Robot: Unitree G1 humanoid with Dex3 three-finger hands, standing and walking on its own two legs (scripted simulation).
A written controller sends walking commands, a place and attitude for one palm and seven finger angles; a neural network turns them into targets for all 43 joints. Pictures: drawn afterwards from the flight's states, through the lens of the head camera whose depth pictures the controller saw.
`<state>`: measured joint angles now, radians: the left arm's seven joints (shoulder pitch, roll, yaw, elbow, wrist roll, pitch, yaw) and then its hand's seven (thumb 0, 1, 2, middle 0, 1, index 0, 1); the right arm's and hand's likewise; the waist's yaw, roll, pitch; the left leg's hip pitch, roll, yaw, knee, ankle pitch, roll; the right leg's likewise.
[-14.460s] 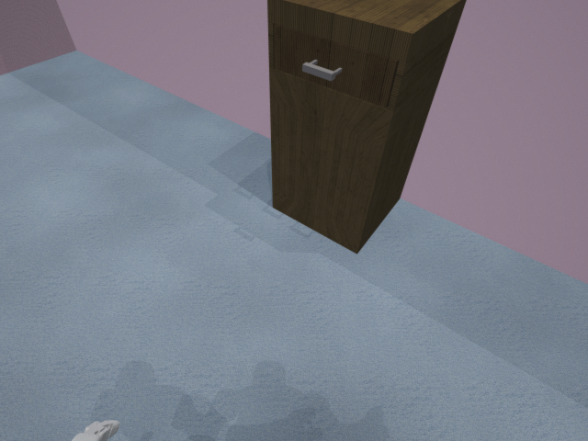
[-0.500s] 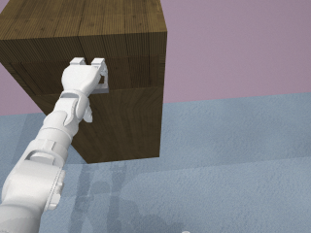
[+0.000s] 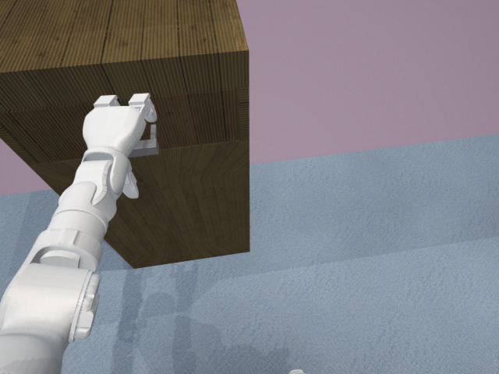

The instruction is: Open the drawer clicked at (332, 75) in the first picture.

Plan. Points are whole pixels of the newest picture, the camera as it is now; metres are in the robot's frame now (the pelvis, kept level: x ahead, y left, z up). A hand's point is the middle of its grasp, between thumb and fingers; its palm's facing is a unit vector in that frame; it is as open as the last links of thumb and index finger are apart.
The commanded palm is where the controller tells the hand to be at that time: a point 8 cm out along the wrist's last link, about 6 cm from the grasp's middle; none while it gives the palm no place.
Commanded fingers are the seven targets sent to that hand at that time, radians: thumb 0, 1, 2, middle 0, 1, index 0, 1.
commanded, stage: move the hooked fingers above the handle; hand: left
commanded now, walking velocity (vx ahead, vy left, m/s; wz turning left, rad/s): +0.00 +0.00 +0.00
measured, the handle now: (130, 141) +0.54 +0.21 +0.02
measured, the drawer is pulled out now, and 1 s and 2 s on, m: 0.00 0.00 0.00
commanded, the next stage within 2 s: lower the fingers behind the handle in 1.90 s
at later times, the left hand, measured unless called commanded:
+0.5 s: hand (134, 134) +0.50 +0.18 +0.08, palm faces +0.15 -0.01 -0.99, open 13.8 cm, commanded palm +0.46 +0.22 +0.13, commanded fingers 0.00 -0.50 0.30 -0.30 -1.20 -0.30 -1.20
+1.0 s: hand (129, 136) +0.50 +0.19 +0.08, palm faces +0.14 +0.00 -0.99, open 13.8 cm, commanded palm +0.46 +0.22 +0.13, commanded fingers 0.00 -0.50 0.30 -0.30 -1.20 -0.30 -1.20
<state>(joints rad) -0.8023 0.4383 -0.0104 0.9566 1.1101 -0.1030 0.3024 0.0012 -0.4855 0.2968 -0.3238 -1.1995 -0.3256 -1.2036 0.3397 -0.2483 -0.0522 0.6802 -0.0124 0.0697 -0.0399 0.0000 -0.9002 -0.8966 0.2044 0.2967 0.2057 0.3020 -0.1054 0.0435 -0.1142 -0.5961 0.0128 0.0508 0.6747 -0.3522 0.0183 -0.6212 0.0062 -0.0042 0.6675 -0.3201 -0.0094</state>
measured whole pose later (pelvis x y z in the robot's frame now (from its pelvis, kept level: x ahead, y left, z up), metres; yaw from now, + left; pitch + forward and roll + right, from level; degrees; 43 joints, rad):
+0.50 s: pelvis +0.00 +0.01 +0.00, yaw -1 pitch +16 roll +0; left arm -0.86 0.40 -0.05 0.97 1.12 0.00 0.40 0.00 -0.48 0.30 -0.34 -1.21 -0.32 -1.20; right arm 0.28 -0.25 -0.04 0.68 -0.01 0.07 -0.03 0.00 -0.90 -0.90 0.20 0.30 0.20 0.30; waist -0.10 0.05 -0.11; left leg -0.60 0.01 0.07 0.68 -0.35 0.03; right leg -0.63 0.00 0.01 0.68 -0.32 0.00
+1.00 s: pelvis -0.01 +0.00 +0.00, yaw -1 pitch +16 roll +0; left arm -0.87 0.42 -0.04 1.01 1.12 0.04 0.40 0.00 -0.49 0.30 -0.32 -1.20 -0.32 -1.20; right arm 0.29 -0.27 -0.04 0.70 -0.01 0.07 -0.03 0.00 -0.90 -0.90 0.20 0.30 0.20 0.30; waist -0.11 0.04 -0.11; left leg -0.60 0.01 0.07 0.68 -0.35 0.02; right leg -0.63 0.00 0.01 0.68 -0.31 0.00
